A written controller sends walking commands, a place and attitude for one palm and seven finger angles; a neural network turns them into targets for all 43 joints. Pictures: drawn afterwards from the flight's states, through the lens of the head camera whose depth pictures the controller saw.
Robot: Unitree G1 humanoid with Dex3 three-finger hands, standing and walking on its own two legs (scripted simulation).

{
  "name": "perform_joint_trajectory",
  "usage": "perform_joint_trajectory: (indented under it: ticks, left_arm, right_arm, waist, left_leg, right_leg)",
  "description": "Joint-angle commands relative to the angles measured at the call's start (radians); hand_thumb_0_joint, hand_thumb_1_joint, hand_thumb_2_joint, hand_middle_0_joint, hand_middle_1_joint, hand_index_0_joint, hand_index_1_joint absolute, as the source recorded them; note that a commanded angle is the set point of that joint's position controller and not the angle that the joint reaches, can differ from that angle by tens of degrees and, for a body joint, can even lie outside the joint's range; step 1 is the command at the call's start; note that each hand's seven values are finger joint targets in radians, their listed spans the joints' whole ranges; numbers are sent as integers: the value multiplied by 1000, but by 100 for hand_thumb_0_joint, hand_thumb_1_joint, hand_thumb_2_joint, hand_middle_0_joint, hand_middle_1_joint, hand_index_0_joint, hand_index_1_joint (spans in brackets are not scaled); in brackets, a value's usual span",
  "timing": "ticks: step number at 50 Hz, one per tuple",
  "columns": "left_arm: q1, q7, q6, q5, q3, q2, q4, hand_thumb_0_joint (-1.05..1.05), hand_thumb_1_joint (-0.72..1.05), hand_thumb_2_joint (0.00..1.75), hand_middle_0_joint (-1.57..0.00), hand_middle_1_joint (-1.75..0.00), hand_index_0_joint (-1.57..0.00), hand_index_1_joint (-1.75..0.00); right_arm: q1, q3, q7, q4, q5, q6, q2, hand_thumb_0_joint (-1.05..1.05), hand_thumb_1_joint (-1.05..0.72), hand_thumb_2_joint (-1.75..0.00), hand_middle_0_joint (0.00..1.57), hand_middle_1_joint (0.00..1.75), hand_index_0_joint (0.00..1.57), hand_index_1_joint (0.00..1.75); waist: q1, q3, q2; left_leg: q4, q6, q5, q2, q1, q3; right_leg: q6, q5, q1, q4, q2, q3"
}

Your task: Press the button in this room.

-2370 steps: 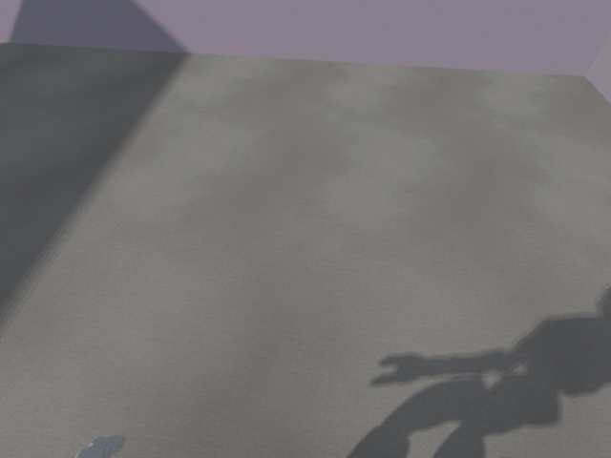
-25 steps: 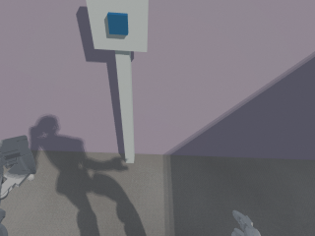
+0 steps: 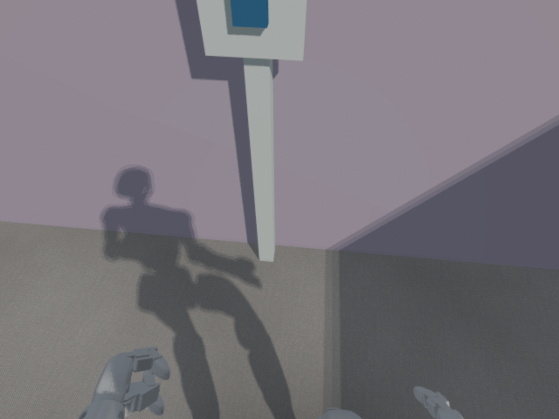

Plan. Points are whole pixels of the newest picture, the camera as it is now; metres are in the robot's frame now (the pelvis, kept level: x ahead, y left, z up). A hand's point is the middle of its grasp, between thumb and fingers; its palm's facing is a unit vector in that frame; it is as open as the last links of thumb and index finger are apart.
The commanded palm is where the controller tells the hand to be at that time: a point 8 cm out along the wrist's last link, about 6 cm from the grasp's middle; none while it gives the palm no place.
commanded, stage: let the arm hang, fingers relaxed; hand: left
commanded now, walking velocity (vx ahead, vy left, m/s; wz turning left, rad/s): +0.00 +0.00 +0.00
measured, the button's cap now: (250, 5) +0.78 +0.07 +0.23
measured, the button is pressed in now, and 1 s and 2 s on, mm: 0 0 0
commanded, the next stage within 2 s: stand and wait in 0.90 s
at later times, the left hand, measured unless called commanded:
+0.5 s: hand out of the picture +0.02 +0.18 -0.15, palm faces +0.06 -0.97 -0.23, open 6.6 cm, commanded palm none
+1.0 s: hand out of the picture +0.01 +0.15 -0.16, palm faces +0.05 -0.98 -0.20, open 7.3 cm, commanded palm none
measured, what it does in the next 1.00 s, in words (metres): steps on the spot: right foot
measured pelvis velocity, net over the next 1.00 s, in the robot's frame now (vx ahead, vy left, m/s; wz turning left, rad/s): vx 0.01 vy -0.02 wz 0.01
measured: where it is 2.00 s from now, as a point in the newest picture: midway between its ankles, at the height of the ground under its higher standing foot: outside the picture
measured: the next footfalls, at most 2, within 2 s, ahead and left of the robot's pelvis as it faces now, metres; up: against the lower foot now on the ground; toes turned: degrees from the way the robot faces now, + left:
right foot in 0.06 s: +0.08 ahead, -0.11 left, +0.00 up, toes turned +0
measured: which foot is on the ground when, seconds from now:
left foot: down 0.00-1.00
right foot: up 0.00-0.04, down 0.06-1.00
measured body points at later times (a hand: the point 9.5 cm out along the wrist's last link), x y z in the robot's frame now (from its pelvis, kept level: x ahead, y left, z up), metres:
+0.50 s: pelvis +0.01 -0.01 +0.02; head +0.03 -0.02 +0.47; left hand +0.02 +0.23 -0.13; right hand +0.01 -0.22 -0.15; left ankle +0.00 +0.09 -0.73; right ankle +0.04 -0.11 -0.73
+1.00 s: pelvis +0.01 -0.02 +0.02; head +0.02 -0.03 +0.47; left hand +0.01 +0.20 -0.14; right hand -0.01 -0.23 -0.15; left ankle +0.00 +0.09 -0.73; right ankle +0.04 -0.11 -0.73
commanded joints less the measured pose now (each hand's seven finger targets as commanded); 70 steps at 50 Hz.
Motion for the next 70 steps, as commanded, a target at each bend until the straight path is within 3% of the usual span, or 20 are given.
perform_joint_trajectory:
  ticks: [1, 2, 3, 4, 5, 6, 8, 10, 11, 12, 13, 14, 15, 20, 25, 31, 43, 50, 56, 70]
  left_arm:
    - [134, -8, -70, -5, 3, 134, 100, 0, 90, 90, -90, -106, -90, -106]
    - [169, 0, -79, 2, 9, 196, 155, 0, 90, 90, -86, -102, -86, -102]
    - [147, -1, -85, 1, 5, 241, 190, 0, 90, 90, -82, -98, -82, -98]
    - [108, -4, -87, 2, -4, 238, 225, 0, 90, 90, -79, -94, -79, -94]
    - [58, -1, -85, 2, -9, 206, 253, 0, 90, 90, -75, -90, -75, -90]
    - [23, 5, -87, 8, 8, 142, 258, 0, 90, 90, -71, -86, -71, -86]
    - [-15, 13, -80, 1, 2, 120, 298, 0, 90, 90, -64, -78, -64, -78]
    - [-35, 17, -69, -7, -4, 100, 343, 0, 90, 90, -57, -70, -57, -70]
    - [-26, 16, -65, -14, -13, 77, 363, 0, 90, 90, -53, -66, -53, -66]
    - [-12, 14, -62, -20, -20, 56, 381, 0, 90, 90, -49, -62, -49, -62]
    - [0, 14, -61, -20, -23, 54, 404, 0, 90, 90, -46, -58, -46, -58]
    - [-14, 13, -58, -17, -23, 67, 434, 0, 90, 90, -42, -54, -42, -54]
    - [-4, 13, -59, -17, -23, 75, 459, 0, 90, 90, -38, -50, -38, -50]
    - [23, 14, -73, -21, -34, 77, 558, 0, 90, 90, -20, -30, -20, -30]
    - [30, 19, -75, -20, -41, 63, 619, 0, 90, 90, -20, -30, -20, -30]
    - [45, 24, -77, -20, -43, 36, 664, 0, 90, 90, -20, -30, -20, -30]
    - [51, 25, -82, -20, -37, 30, 685, 0, 90, 90, -20, -30, -20, -30]
    - [42, 26, -86, -20, -30, 47, 680, 0, 90, 90, -20, -30, -20, -30]
    - [27, 24, -85, -20, -25, 56, 676, 0, 90, 90, -20, -30, -20, -30]
    - [-10, 21, -92, -21, -20, 84, 668, 0, 90, 90, -20, -30, -20, -30]
  right_arm:
    - [-25, -61, -15, -35, 32, -2, -142, 0, -90, -90, 20, 30, 20, 30]
    - [-13, -51, -14, -31, 42, 6, -75, 0, -90, -90, 20, 30, 20, 30]
    - [0, -49, -13, -30, 48, 17, -54, 0, -90, -90, 20, 30, 20, 30]
    - [3, -52, -9, -6, 42, 25, -60, 0, -90, -90, 20, 30, 20, 30]
    - [26, -59, -8, 24, 42, 34, -56, 0, -90, -90, 20, 30, 20, 30]
    - [46, -69, -10, 51, 34, 42, -46, 0, -90, -90, 20, 30, 20, 30]
    - [91, -68, -13, 96, 35, 48, -41, 0, -90, -90, 20, 30, 20, 30]
    - [135, -62, -12, 147, 38, 47, -21, 0, -90, -90, 20, 30, 20, 30]
    - [141, -55, -15, 170, 34, 40, -30, 0, -90, -90, 20, 30, 20, 30]
    - [117, -50, -22, 178, 26, 32, -50, 0, -90, -90, 20, 30, 20, 30]
    - [87, -47, -28, 179, 22, 32, -59, 0, -90, -90, 20, 30, 20, 30]
    - [76, -45, -29, 197, 23, 30, -50, 0, -90, -90, 20, 30, 20, 30]
    - [70, -41, -30, 208, 26, 27, -46, 0, -90, -90, 20, 30, 20, 30]
    - [120, -39, -37, 267, 38, 20, -37, 0, -90, -90, 20, 30, 20, 30]
    - [140, -34, -39, 318, 41, 22, -26, 0, -90, -90, 20, 30, 20, 30]
    - [149, -29, -43, 362, 39, 23, -1, 0, -90, -90, 20, 30, 20, 30]
    - [162, -31, -45, 389, 37, 22, 8, 0, -90, -90, 20, 30, 20, 30]
    - [166, -38, -45, 389, 38, 23, -11, 0, -90, -90, 20, 30, 20, 30]
    - [163, -38, -45, 390, 35, 23, -14, 0, -90, -90, 20, 30, 20, 30]
    - [120, -43, -46, 379, 37, 19, -55, 0, -90, -90, 20, 30, 20, 30]
  waist:
    - [90, -152, 138]
    - [94, -145, -41]
    - [66, -88, -101]
    - [57, -60, -39]
    - [30, -42, -60]
    - [17, -33, -105]
    - [5, -43, -116]
    - [-12, -34, -90]
    - [-4, -14, 18]
    - [22, -1, 114]
    - [40, 5, 93]
    - [38, 11, 135]
    - [49, 17, 170]
    - [39, -39, 20]
    - [30, 8, 5]
    - [28, 59, 10]
    - [28, 68, 27]
    - [27, 68, -3]
    - [27, 67, 17]
    - [27, 34, 9]
  left_leg:
    - [-79, 68, 299, 129, -20, -80]
    - [40, 13, -22, 26, -121, -19]
    - [123, -14, -224, -14, -143, 12]
    - [186, -9, -257, 5, -89, -16]
    - [217, -3, -220, 9, -38, -17]
    - [213, 0, -179, 17, -26, -31]
    - [124, 10, -113, 36, 40, -26]
    - [-92, 22, 28, 49, 155, -37]
    - [-181, 41, 116, 95, 179, -107]
    - [-234, 66, 145, 159, 136, -172]
    - [-256, 80, 102, 187, 74, -186]
    - [-291, 69, 50, 167, 35, -178]
    - [-301, 59, 54, 153, 24, -160]
    - [-272, 38, 141, 120, 131, -89]
    - [-284, 35, 130, 119, 156, -76]
    - [-293, 30, 112, 116, 150, -62]
    - [-292, 29, 84, 108, 149, -54]
    - [-284, 30, 80, 106, 151, -50]
    - [-287, 29, 61, 107, 140, -51]
    - [-284, 25, 133, 119, 174, -51]
  right_leg:
    - [-3, 285, 377, -385, 5, 11]
    - [-50, 365, 438, -512, -145, 250]
    - [-143, 362, 345, -627, -310, 445]
    - [-207, 348, 280, -639, -323, 421]
    - [-205, 280, 221, -654, -265, 352]
    - [-200, 322, 216, -640, -224, 311]
    - [-192, 346, 224, -615, -195, 220]
    - [-132, 269, 182, -583, -138, 129]
    - [-97, 232, 147, -532, -84, 84]
    - [-70, 265, 177, -501, -39, 45]
    - [-61, 281, 242, -518, -29, 23]
    - [-58, 284, 296, -516, -33, 12]
    - [-62, 309, 322, -513, -39, 21]
    - [-72, 392, 352, -562, -67, 43]
    - [-70, 366, 312, -583, -71, 47]
    - [-69, 349, 291, -595, -73, 52]
    - [-73, 317, 289, -614, -72, 70]
    - [-78, 293, 289, -629, -72, 78]
    - [-81, 272, 298, -634, -72, 82]
    - [-81, 367, 326, -629, -76, 71]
